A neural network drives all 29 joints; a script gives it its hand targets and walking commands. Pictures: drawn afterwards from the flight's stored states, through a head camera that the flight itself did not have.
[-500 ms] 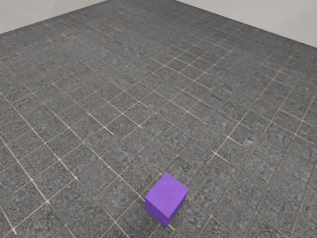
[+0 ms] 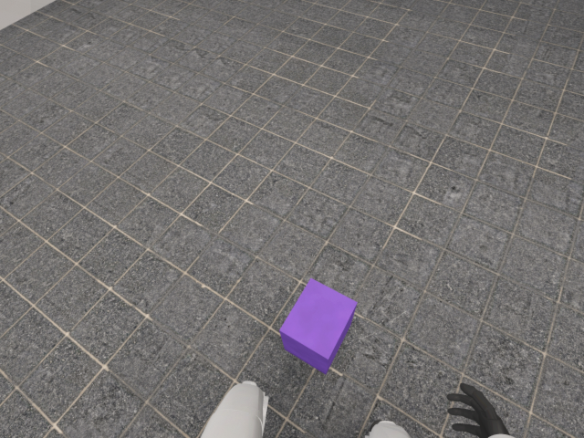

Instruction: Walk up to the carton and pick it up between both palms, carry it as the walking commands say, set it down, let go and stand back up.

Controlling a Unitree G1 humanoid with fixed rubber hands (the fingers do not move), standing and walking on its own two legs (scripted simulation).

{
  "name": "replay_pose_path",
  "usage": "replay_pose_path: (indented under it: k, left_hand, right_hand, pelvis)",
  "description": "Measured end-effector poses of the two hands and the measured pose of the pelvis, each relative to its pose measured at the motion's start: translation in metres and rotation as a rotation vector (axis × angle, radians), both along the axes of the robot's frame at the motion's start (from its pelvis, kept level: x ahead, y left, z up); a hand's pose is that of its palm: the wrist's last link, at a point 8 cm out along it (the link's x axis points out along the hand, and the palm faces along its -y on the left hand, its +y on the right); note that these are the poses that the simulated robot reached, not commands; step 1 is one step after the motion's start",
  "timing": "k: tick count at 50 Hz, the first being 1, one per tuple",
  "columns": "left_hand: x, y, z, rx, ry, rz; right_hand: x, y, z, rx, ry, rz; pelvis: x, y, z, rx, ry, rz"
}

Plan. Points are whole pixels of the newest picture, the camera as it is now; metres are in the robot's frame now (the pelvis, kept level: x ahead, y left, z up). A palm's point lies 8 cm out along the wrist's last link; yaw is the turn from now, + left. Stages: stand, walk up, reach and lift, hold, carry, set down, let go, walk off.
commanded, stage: walk up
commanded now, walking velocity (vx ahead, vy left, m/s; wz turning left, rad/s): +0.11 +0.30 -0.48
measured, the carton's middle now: (318, 327) +0.43 +0.01 -0.65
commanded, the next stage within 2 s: none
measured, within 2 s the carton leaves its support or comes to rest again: neither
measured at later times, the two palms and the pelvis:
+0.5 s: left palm (86, 360) +0.19 +0.36 -0.10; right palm out of the picture -0.05 -0.09 -0.15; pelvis +0.02 +0.15 +0.00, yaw -15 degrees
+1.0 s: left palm (28, 379) +0.16 +0.47 -0.14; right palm out of the picture +0.01 +0.04 -0.11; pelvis +0.08 +0.25 +0.02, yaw -17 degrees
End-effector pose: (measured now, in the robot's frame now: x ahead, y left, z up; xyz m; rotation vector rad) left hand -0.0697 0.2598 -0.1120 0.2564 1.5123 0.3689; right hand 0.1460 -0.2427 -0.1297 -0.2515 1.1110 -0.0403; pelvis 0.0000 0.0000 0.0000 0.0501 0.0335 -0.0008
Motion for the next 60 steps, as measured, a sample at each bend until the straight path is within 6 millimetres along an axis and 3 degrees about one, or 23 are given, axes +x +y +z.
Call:
replay_pose_path:
  k: [4,7,10,14,18,22,26,32,43,47,52,56,60]
  left_hand:
    - [-0.004,0.039,-0.012,-0.043,0.009,-0.017]
    - [0.015,0.078,-0.035,-0.071,-0.014,-0.065]
    - [0.063,0.11,-0.037,-0.071,-0.08,-0.148]
    - [0.15,0.131,-0.017,-0.071,-0.252,-0.27]
    - [0.215,0.133,0.004,-0.079,-0.364,-0.373]
    - [0.255,0.118,0.011,-0.093,-0.433,-0.456]
    - [0.256,0.103,0.01,-0.129,-0.422,-0.488]
    - [0.224,0.112,0.004,-0.19,-0.298,-0.461]
    - [0.196,0.197,-0.035,-0.234,-0.122,-0.361]
    - [0.21,0.21,-0.031,-0.251,-0.092,-0.39]
    - [0.239,0.214,-0.027,-0.249,-0.118,-0.412]
    - [0.259,0.213,-0.029,-0.244,-0.137,-0.436]
    - [0.28,0.198,-0.027,-0.246,-0.164,-0.472]
  right_hand:
    - [0.016,0.038,0.012,-0.002,-0.088,0.015]
    - [0.003,0.066,0.008,-0.027,-0.11,-0.015]
    - [-0.037,0.091,0.014,-0.026,-0.06,-0.09]
    - [-0.098,0.107,0.02,-0.037,0.034,-0.223]
    - [-0.144,0.115,0.016,-0.052,0.101,-0.338]
    - [-0.183,0.129,-0.005,-0.027,0.189,-0.418]
    - [-0.203,0.157,-0.018,0.035,0.26,-0.462]
    - [-0.189,0.201,-0.004,0.099,0.253,-0.473]
    - [-0.138,0.255,0.008,-0.002,0.176,-0.448]
    - [-0.131,0.273,0.022,-0.015,0.142,-0.485]
    - [-0.138,0.291,0.024,-0.005,0.179,-0.519]
    - [-0.154,0.288,0.026,-0.022,0.226,-0.559]
    - [-0.17,0.274,0.026,-0.037,0.251,-0.591]
  pelvis:
    - [-0.004,0.038,-0.006,0.002,0.003,-0.036]
    - [-0.004,0.073,-0.019,-0.02,-0.002,-0.065]
    - [-0.003,0.092,-0.012,-0.036,-0.016,-0.119]
    - [0.002,0.108,0.003,-0.057,-0.014,-0.148]
    - [0.01,0.124,0.007,-0.045,-0.007,-0.2]
    - [0.016,0.137,0.0,-0.023,-0.006,-0.242]
    - [0.021,0.15,0.0,-0.053,-0.018,-0.26]
    - [0.03,0.172,0.014,-0.033,-0.028,-0.294]
    - [0.06,0.234,0.005,-0.078,-0.018,-0.286]
    - [0.071,0.244,0.015,-0.093,-0.022,-0.3]
    - [0.079,0.25,0.019,-0.104,-0.022,-0.305]
    - [0.08,0.245,0.017,-0.104,-0.016,-0.324]
    - [0.081,0.235,0.016,-0.1,-0.009,-0.34]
